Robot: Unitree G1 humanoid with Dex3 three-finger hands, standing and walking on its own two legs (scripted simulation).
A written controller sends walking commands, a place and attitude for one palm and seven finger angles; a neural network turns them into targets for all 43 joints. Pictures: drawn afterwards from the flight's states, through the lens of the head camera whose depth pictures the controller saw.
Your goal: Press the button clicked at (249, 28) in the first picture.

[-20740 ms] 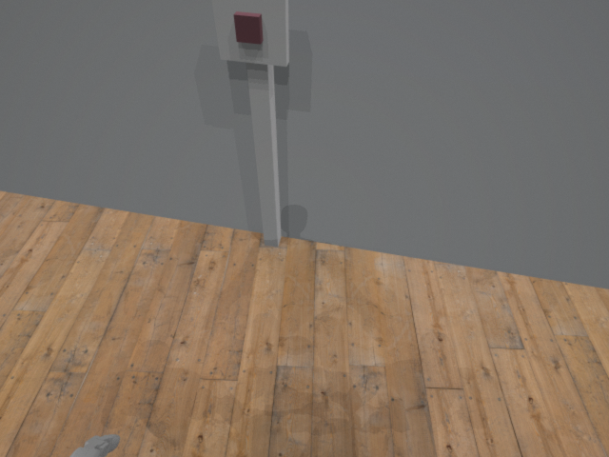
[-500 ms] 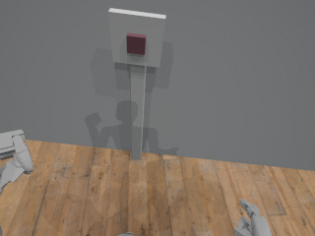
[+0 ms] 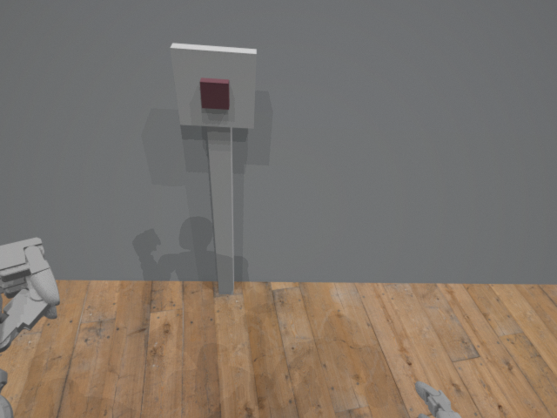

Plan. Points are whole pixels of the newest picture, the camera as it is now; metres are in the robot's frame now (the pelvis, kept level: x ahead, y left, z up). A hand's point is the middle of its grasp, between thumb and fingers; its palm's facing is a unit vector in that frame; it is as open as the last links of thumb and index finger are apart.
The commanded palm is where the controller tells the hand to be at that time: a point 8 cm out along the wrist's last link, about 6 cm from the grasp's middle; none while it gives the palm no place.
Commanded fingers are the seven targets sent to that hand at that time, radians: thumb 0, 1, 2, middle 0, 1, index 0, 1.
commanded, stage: stop stepping back and stand still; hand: left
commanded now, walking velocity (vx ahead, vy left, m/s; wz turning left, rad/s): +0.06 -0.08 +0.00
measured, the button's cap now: (215, 93) +0.75 +0.18 +0.13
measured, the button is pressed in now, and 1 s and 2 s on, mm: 0 0 0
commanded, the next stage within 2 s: let the arm hang, fingers relaxed in 1.10 s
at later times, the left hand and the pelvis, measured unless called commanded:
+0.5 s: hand (62, 301) +0.19 +0.23 +0.17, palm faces +0.39 -0.82 -0.42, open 3.1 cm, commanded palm +0.13 +0.28 +0.18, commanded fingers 0.00 0.90 0.90 -1.30 -1.50 -1.30 -1.50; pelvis +0.00 +0.00 +0.00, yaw +0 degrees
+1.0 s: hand (33, 308) +0.18 +0.26 +0.16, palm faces +0.36 -0.83 -0.43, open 3.1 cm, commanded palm +0.12 +0.30 +0.18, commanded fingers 0.00 0.90 0.90 -1.30 -1.50 -1.30 -1.50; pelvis -0.01 +0.02 +0.01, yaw +0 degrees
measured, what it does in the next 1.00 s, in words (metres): steps on the spot: right foot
